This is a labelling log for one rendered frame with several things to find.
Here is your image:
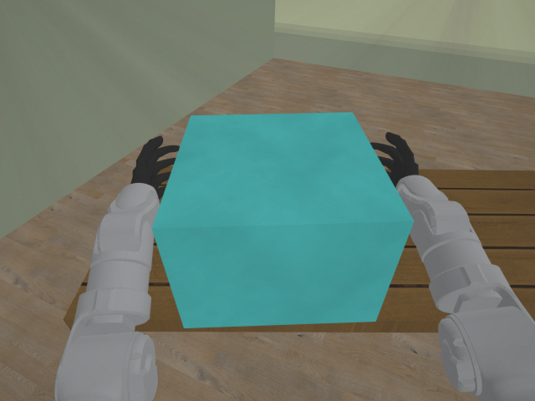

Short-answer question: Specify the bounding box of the left robot hand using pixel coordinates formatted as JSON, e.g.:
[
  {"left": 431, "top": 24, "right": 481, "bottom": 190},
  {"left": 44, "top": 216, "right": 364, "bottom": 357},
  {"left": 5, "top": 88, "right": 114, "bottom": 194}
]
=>
[{"left": 131, "top": 136, "right": 180, "bottom": 199}]

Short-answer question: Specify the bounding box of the carton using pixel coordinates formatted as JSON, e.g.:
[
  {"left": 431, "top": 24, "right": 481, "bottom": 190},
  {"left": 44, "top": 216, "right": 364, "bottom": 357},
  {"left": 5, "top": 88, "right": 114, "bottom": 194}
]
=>
[{"left": 151, "top": 112, "right": 414, "bottom": 328}]

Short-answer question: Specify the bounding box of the right robot forearm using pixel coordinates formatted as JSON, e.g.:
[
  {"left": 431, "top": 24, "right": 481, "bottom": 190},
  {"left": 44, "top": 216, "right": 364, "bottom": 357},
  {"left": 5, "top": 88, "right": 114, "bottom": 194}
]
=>
[{"left": 395, "top": 175, "right": 535, "bottom": 326}]

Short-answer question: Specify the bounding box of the right robot upper arm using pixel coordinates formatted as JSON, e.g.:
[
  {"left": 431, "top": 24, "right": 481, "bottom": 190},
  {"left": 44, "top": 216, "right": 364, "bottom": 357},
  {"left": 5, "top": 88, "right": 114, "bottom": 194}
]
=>
[{"left": 438, "top": 306, "right": 535, "bottom": 401}]

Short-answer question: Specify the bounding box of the left robot upper arm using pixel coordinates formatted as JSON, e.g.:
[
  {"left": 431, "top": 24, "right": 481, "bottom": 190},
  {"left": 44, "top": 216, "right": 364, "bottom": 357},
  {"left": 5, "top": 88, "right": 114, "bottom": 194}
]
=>
[{"left": 57, "top": 332, "right": 158, "bottom": 401}]

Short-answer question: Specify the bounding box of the right robot hand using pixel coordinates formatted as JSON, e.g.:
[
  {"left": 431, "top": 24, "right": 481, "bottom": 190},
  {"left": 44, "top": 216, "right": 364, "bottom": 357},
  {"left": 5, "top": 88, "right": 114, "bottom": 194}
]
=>
[{"left": 370, "top": 132, "right": 419, "bottom": 187}]

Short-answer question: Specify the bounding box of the left robot forearm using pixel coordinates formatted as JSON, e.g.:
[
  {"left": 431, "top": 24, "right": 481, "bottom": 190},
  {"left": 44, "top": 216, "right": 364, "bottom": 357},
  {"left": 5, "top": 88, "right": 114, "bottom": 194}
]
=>
[{"left": 54, "top": 183, "right": 160, "bottom": 401}]

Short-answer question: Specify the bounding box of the table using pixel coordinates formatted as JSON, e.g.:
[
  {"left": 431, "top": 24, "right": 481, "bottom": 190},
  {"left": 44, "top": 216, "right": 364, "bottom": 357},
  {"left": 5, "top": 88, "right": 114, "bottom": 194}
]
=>
[{"left": 63, "top": 166, "right": 535, "bottom": 332}]

